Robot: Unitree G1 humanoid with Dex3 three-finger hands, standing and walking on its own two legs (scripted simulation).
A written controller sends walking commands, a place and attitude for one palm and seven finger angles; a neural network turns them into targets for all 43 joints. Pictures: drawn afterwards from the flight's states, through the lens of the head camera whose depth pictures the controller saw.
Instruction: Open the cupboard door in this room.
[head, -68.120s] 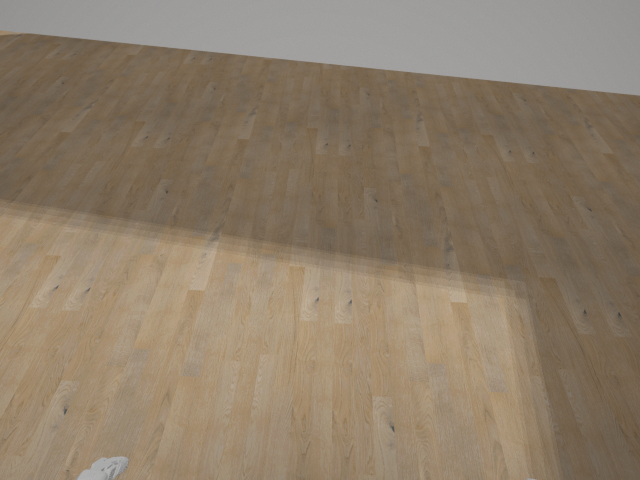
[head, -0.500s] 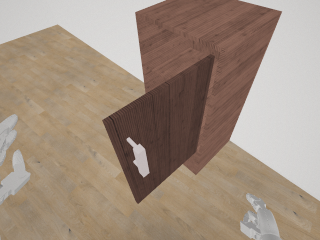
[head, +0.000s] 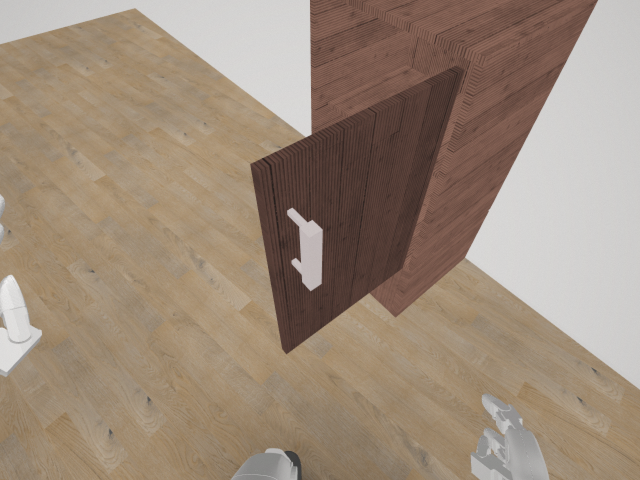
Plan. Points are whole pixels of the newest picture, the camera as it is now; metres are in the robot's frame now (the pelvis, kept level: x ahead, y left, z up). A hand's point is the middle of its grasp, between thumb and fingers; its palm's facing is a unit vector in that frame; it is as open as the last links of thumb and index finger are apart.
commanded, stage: step back with the hand held close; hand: left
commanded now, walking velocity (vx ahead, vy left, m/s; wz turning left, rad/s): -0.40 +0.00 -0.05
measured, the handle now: (303, 249) +0.45 +0.07 -0.02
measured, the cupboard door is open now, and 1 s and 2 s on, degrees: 88 88 88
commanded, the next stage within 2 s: stop stepping back and stand still in 0.42 s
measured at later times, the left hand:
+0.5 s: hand out of the picture +0.10 +0.28 +0.18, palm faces +0.43 -0.79 -0.44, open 7.4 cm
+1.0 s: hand out of the picture -0.01 +0.27 +0.17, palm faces +0.41 -0.80 -0.44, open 7.4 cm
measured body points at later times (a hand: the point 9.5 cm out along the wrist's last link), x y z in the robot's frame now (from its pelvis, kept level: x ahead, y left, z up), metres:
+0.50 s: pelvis -0.10 +0.02 +0.01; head -0.09 +0.03 +0.46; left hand +0.07 +0.32 +0.20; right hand +0.07 -0.21 -0.08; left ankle -0.03 +0.11 -0.71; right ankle -0.12 -0.11 -0.73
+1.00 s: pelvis -0.22 +0.02 +0.01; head -0.24 +0.01 +0.46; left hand -0.03 +0.31 +0.20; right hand -0.13 -0.25 -0.09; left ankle -0.17 +0.14 -0.68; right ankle -0.29 -0.06 -0.73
